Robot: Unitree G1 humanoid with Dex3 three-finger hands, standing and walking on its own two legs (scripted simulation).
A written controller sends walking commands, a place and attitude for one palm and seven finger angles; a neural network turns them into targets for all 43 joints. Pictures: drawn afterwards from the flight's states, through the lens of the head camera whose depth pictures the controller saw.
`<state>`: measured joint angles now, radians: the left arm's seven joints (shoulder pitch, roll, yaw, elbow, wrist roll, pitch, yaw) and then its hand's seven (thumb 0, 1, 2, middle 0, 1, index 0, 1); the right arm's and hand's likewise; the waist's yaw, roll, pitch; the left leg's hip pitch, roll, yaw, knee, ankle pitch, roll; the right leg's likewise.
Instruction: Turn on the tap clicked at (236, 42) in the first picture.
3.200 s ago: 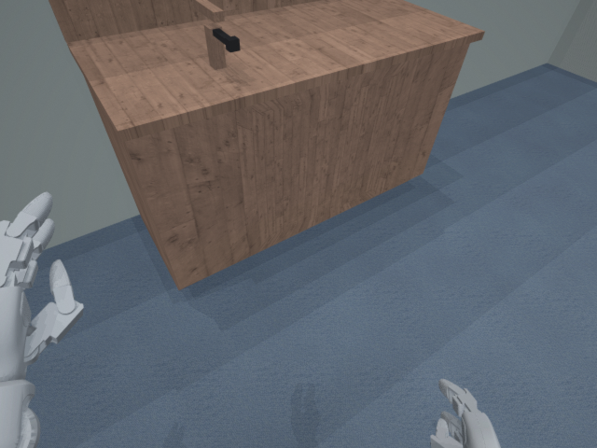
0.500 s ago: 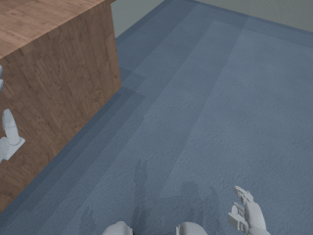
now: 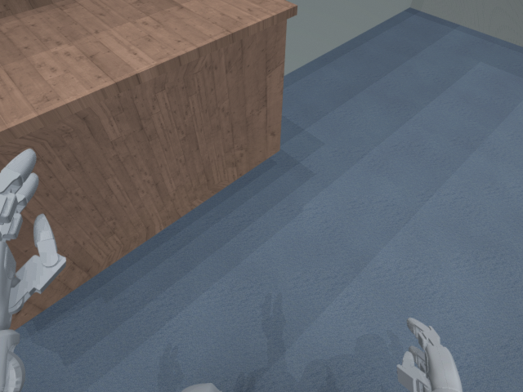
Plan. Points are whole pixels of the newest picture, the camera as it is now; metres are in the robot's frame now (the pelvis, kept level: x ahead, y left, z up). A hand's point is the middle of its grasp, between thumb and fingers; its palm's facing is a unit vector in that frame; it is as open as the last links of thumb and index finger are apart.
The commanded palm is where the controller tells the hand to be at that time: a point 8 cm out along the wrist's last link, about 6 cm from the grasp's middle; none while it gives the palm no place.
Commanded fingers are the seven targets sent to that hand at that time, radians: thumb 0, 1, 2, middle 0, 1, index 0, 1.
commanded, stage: turn to face it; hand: left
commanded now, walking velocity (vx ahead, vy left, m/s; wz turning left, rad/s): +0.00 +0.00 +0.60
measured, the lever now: out of the picture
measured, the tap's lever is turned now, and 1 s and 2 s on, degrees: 0 0 0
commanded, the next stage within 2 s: take the last steps up to it in 0.50 s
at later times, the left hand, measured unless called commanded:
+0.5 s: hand out of the picture +0.11 +0.24 +0.16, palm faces +0.61 -0.66 -0.43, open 7.4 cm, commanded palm +0.04 +0.27 +0.18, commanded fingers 0.00 0.90 0.90 -0.20 -0.30 -0.20 -0.30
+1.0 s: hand out of the picture +0.01 +0.27 +0.18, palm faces +0.72 -0.59 -0.36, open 7.4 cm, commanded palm -0.05 +0.28 +0.18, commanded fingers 0.00 0.90 0.90 -0.20 -0.30 -0.20 -0.30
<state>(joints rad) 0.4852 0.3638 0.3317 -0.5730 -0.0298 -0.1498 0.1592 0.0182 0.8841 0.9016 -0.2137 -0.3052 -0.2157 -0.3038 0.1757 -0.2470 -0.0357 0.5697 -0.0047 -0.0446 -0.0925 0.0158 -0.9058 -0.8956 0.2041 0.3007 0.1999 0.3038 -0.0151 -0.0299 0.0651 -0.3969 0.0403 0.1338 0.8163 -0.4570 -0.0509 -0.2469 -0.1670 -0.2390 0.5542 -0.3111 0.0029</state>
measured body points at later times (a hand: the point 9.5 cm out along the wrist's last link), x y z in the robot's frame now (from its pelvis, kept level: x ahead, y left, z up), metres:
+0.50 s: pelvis -0.04 -0.05 -0.01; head -0.01 -0.07 +0.44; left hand +0.07 +0.27 +0.19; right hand +0.18 -0.20 -0.12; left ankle -0.06 +0.09 -0.68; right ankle +0.00 -0.13 -0.74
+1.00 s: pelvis -0.09 -0.04 +0.00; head -0.09 -0.03 +0.45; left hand -0.03 +0.29 +0.20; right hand +0.13 -0.18 -0.09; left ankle -0.15 +0.06 -0.74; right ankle -0.02 -0.14 -0.69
